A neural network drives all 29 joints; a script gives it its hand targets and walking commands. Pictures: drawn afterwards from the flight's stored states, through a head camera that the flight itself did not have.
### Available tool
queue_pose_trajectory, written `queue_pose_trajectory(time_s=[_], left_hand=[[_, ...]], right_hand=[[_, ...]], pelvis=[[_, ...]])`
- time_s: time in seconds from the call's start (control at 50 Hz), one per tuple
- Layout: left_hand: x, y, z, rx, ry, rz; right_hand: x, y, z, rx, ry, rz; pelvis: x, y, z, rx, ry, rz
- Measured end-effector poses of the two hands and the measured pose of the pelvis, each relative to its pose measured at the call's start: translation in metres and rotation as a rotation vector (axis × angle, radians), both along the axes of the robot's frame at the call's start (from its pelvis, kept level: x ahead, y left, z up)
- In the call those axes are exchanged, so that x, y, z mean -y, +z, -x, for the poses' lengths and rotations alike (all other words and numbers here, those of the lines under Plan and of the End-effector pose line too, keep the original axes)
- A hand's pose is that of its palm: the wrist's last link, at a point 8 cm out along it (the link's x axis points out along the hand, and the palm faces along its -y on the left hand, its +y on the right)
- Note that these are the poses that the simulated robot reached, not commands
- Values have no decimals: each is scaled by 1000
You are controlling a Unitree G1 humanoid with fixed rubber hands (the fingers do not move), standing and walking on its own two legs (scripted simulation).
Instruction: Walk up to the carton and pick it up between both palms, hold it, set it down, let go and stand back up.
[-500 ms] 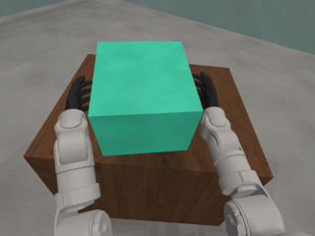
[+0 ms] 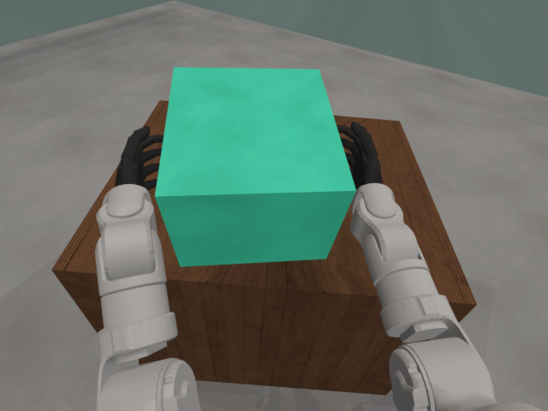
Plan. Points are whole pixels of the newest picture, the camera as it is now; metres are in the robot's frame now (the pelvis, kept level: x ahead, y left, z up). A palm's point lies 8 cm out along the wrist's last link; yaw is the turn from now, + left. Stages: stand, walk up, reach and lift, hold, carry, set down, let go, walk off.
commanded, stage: hold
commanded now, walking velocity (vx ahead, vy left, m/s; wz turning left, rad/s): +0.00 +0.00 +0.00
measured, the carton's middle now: (251, 165) +0.43 +0.00 +0.16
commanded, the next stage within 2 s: none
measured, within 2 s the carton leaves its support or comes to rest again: neither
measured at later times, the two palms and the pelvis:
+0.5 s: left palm (141, 184) +0.38 +0.16 +0.16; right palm (360, 174) +0.38 -0.16 +0.17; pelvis +0.02 +0.00 +0.00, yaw -1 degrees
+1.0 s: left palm (143, 185) +0.36 +0.15 +0.18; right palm (371, 185) +0.35 -0.16 +0.17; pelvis +0.00 +0.00 +0.00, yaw -1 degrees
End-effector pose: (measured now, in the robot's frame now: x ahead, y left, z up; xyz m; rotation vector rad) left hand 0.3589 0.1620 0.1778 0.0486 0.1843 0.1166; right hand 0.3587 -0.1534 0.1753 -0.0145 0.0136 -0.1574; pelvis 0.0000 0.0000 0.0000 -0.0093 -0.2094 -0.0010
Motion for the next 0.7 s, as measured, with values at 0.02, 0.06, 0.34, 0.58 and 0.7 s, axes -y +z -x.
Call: queue_pose_trajectory(time_s=[0.02,0.06,0.34,0.58,0.7], left_hand=[[1,1,-1,0,0,-2],[3,0,-3,-9,-2,-5],[12,-8,-20,-20,-16,-13],[-1,-19,-19,-22,-5,-8],[-1,-19,-10,-11,-3,-15]], right_hand=[[1,1,-1,0,0,5],[3,0,-2,-8,-2,9],[12,-4,-17,-14,-10,22],[0,-10,-20,-15,8,1],[0,-11,-12,-6,11,-12]], pelvis=[[0,0,1,-3,-1,-1],[-1,0,3,-6,-6,-1],[1,1,-8,-26,-25,-2],[4,1,-24,-14,-9,2],[4,1,-24,-14,-4,3]])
